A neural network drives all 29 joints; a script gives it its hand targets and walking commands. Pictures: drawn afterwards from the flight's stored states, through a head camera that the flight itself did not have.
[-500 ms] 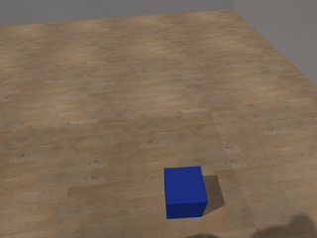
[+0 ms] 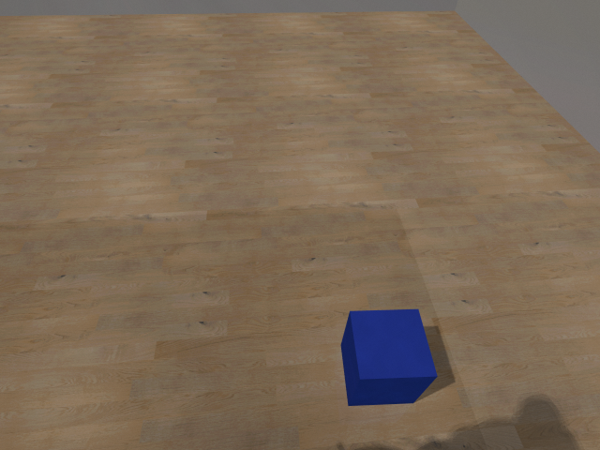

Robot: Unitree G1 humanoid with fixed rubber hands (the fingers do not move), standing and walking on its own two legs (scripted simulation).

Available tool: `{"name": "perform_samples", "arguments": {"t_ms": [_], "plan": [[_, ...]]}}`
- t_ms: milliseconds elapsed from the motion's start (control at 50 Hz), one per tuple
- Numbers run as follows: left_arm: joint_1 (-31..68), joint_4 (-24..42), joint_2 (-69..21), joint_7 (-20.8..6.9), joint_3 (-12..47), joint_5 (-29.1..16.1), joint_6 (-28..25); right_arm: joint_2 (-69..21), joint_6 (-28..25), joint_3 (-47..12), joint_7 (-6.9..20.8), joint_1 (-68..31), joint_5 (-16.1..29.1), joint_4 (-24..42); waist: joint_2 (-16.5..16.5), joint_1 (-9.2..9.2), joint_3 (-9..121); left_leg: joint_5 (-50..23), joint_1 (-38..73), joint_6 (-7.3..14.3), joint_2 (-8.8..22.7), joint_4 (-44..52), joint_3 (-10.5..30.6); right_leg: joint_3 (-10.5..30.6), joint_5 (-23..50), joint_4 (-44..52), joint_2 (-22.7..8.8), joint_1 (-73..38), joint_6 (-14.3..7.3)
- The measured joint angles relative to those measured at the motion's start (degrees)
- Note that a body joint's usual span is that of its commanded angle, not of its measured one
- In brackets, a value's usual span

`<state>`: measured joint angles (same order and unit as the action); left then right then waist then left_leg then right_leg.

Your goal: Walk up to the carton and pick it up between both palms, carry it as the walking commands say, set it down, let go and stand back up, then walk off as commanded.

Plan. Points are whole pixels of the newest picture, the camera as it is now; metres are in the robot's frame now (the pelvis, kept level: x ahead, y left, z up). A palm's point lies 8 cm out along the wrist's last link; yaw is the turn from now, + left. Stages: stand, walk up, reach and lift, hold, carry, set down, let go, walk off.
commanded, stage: walk off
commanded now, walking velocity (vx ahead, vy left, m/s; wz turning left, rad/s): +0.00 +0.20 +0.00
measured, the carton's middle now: (382, 358) +0.51 -0.23 -0.64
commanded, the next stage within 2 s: stand in 1.72 s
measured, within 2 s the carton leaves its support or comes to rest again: neither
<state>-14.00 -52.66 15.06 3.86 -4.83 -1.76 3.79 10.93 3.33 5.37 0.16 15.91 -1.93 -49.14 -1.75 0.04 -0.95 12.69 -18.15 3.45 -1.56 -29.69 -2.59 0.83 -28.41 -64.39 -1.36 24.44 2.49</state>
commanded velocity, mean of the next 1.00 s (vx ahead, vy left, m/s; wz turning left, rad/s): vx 0.00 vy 0.20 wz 0.00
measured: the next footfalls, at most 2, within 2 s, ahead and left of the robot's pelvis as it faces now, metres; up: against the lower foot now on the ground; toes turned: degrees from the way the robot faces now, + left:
right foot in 0.12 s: +0.03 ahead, -0.11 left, +0.00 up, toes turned -1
left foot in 0.48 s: +0.06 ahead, +0.24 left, +0.00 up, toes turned +1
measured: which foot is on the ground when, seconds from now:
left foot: down 0.00-0.14, up 0.16-0.46, down 0.48-0.88, up 0.90-1.00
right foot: up 0.00-0.10, down 0.12-0.48, up 0.50-0.84, down 0.86-1.00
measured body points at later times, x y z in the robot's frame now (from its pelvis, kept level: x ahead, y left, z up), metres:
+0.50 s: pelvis +0.00 +0.12 -0.01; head +0.02 +0.13 +0.44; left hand +0.02 +0.39 -0.16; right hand +0.06 -0.14 -0.14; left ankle +0.02 +0.24 -0.74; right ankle -0.01 -0.10 -0.73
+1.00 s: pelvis -0.01 +0.21 +0.01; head +0.01 +0.19 +0.46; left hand +0.03 +0.46 -0.13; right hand +0.04 -0.04 -0.14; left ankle -0.03 +0.32 -0.68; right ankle -0.01 +0.06 -0.73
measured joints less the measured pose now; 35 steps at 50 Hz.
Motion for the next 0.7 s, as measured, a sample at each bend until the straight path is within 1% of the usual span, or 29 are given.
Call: {"name": "perform_samples", "arguments": {"t_ms": [40, 80, 100, 120, 140, 160, 180, 200, 240, 260, 300, 340, 400, 440, 460, 480, 500, 520, 540, 560, 600, 640, 660, 700], "plan": [[0.2, 0.0, -0.7, 0.0, 0.0, 0.0, 0.0, 0.0, 0.0, 0.0, -0.3, 0.1, 0.0, 0.0, 0.4, -0.03, 0.0, -0.1, 0.0, 0.6, -0.4, 0.4, -1.3, -0.1, -0.3, 8.2, 0.2, -1.6, -0.2], [0.6, 0.1, -1.6, 0.0, 0.0, 0.0, -0.2, -0.1, 0.2, 0.0, -0.4, 0.5, 0.0, 0.0, 1.1, -0.05, 0.0, -0.2, 0.0, 1.0, -0.9, 0.5, -2.0, -0.1, -0.4, 18.5, 0.6, -4.3, -0.5], [0.7, 0.1, -2.1, 0.0, 0.0, 0.0, -0.5, -0.1, 0.3, 0.0, -0.5, 0.8, 0.0, 0.0, 1.3, -0.06, 0.0, -0.2, 0.0, 1.1, -1.2, 0.5, -2.3, -0.2, 0.8, 24.0, 0.6, -5.9, -0.8], [0.7, 0.0, -2.5, 0.0, 0.0, 0.0, -0.9, -0.2, 0.5, 0.0, -0.6, 1.0, 0.0, 0.0, 1.3, -0.06, 0.1, -0.2, -0.1, 1.1, -1.7, 0.4, -2.5, -0.2, 3.9, 29.7, 0.6, -7.7, -1.1], [0.7, -0.1, -2.9, 0.0, 0.0, 0.0, -1.2, -0.2, 0.6, 0.0, -0.8, 1.2, 0.2, 0.0, 1.6, 0.0, 0.0, -0.1, -0.1, 1.2, -2.0, 0.1, -2.5, -0.2, 9.8, 32.8, 0.4, -8.7, -1.5], [0.5, -0.2, -3.3, 0.0, 0.0, 0.0, -1.3, -0.3, 0.9, 0.0, -0.8, 1.2, 0.2, -0.1, 1.7, 0.0, -0.1, 2.6, -0.5, 0.5, -2.2, -1.7, -2.5, -0.2, 12.6, 33.1, 0.1, -8.9, -1.9], [0.2, -0.3, -3.6, 0.0, 0.0, 0.0, -1.4, -0.3, 1.1, 0.0, -0.8, 1.2, 0.1, -0.1, 1.4, -0.07, 0.1, 5.8, -2.0, -0.2, -2.5, -6.2, -2.0, -0.2, 13.2, 33.2, -0.6, -9.0, -2.1], [-0.2, -0.5, -3.9, 0.0, 0.0, 0.0, -1.4, -0.2, 1.1, 0.0, -0.6, 1.1, 0.0, -0.1, 1.3, -0.1, 0.3, 7.1, -4.1, -0.6, -2.6, -11.9, -1.1, -0.1, 13.2, 33.9, -1.2, -9.2, -2.1], [-0.7, -1.1, -4.4, 0.0, 0.0, 0.0, -1.4, 0.5, 1.0, 0.0, 0.2, 0.9, -0.3, -0.1, 1.3, -0.07, 0.4, 7.4, -7.2, -1.1, -2.5, -20.8, 1.6, -0.2, 13.4, 36.2, -2.6, -9.9, -2.1], [-1.0, -1.3, -4.5, 0.0, 0.0, 0.0, -1.5, 0.7, 0.9, 0.0, 0.6, 0.9, -0.3, -0.1, 1.4, -0.03, 0.4, 7.5, -8.0, -1.4, -2.1, -23.0, 2.8, -0.2, 13.7, 37.1, -3.3, -10.0, -2.1], [-1.5, -1.6, -4.5, 0.0, 0.0, 0.0, -1.8, 0.8, 0.8, 0.0, 1.2, 0.9, -0.3, 0.0, 1.4, 0.01, 0.5, 7.5, -8.2, -2.4, -0.8, -23.7, 4.5, -0.3, 14.5, 38.5, -4.5, -10.1, -1.5], [-2.0, -1.8, -4.3, 0.0, 0.0, 0.0, -2.2, 0.8, 0.8, 0.0, 1.6, 0.9, -0.3, 0.0, 1.4, 0.03, 0.5, 7.6, -8.2, -3.8, 0.3, -23.3, 5.2, -0.3, 15.0, 39.2, -5.6, -10.1, -0.4], [-2.6, -1.9, -3.8, 0.0, 0.0, 0.0, -2.3, 0.8, 0.8, 0.0, 1.9, 0.5, -0.2, 0.0, 1.3, 0.07, 0.5, 8.0, -7.0, -5.0, 1.6, -17.3, 4.9, -0.4, 15.1, 39.6, -7.0, -10.1, 1.4], [-2.6, -1.9, -2.9, 0.0, 0.0, 0.0, -2.1, 0.8, 0.8, 0.0, 2.0, 0.2, -0.1, 0.0, 0.9, 0.11, 0.5, 7.6, -4.5, -5.0, 2.2, -9.3, 4.3, -0.4, 14.8, 39.1, -7.8, -10.1, 2.9], [-2.5, -1.9, -2.4, 0.0, 0.0, 0.0, -2.1, 0.9, 0.6, 0.0, 1.9, 0.2, -0.1, 0.0, 0.8, 0.12, 0.4, 6.1, -2.5, -5.0, 2.4, -4.7, 4.1, -0.4, 14.2, 37.9, -8.1, -10.0, 3.5], [-2.5, -1.9, -1.9, 0.0, 0.0, 0.0, -2.0, 0.9, 0.4, 0.0, 1.8, 0.2, -0.1, 0.0, 0.7, 0.09, 0.2, 2.8, -1.0, -5.0, 2.6, -1.4, 3.9, -0.4, 12.9, 35.5, -8.2, -9.5, 3.7], [-2.2, -2.0, -1.1, 0.0, 0.0, 0.0, -1.7, 0.4, 0.2, 0.0, 1.7, 0.0, -0.2, -0.1, 0.1, 0.08, -0.3, 1.3, -1.1, -4.7, 2.2, -2.6, 3.7, -0.3, 8.8, 30.9, -8.2, -8.3, 3.3], [-2.2, -2.0, -0.6, 0.0, 0.0, 0.0, -1.2, -0.1, 0.0, 0.0, 1.7, -0.1, -0.2, -0.1, -0.2, 0.14, -0.4, 1.6, -1.0, -4.1, 2.2, -3.8, 3.3, -0.3, 4.4, 24.4, -7.4, -6.4, 2.6], [-2.1, -2.0, -0.4, 0.0, 0.0, 0.0, -0.7, -0.4, -0.1, 0.0, 1.7, -0.1, -0.2, -0.1, -0.1, 0.16, -0.1, 2.1, -0.6, -3.5, 2.5, -3.9, 3.0, -0.4, 1.9, 17.6, -6.0, -4.4, 2.1], [-1.9, -2.0, -0.2, 0.0, 0.0, 0.0, -0.4, -0.6, -0.1, 0.0, 1.6, 0.1, -0.2, -0.1, 0.1, 0.15, 0.3, 2.4, -0.3, -2.9, 2.6, -3.4, 2.9, -0.4, 1.4, 11.6, -4.4, -2.5, 1.5], [-0.7, -1.8, 0.0, 0.0, 0.0, 0.0, 0.1, -0.6, 0.0, 0.0, 1.2, 0.1, -0.2, 0.0, 0.5, 0.11, 0.5, 2.0, 0.0, -1.9, 2.4, -2.1, 2.8, -0.3, 1.3, 2.5, -1.9, 0.1, 0.7], [0.4, -1.6, 0.2, 0.0, 0.0, 0.0, 0.1, -0.6, 0.0, 0.0, 0.7, 0.1, -0.2, 0.0, 0.5, 0.07, 0.6, 1.2, -0.1, -1.1, 1.5, -1.0, 2.4, -0.2, 1.3, -2.9, -0.5, 1.2, 0.2], [0.7, -1.6, 0.1, 0.0, 0.0, 0.0, 0.0, -0.6, -0.1, 0.0, 0.5, 0.1, -0.2, 0.0, 0.4, 0.05, 0.6, 0.9, -0.1, -0.7, 1.0, -0.6, 2.1, -0.1, 1.3, -3.9, -0.2, 1.2, 0.1], [0.7, -1.6, -0.2, 0.0, 0.0, 0.0, -0.2, -0.6, -0.4, 0.0, 0.0, 0.0, -0.2, 0.0, 0.4, 0.02, 0.7, 0.5, -0.1, 0.3, 0.1, 0.2, 0.7, -0.1, 1.2, -2.6, 0.0, 1.2, 0.1]]}}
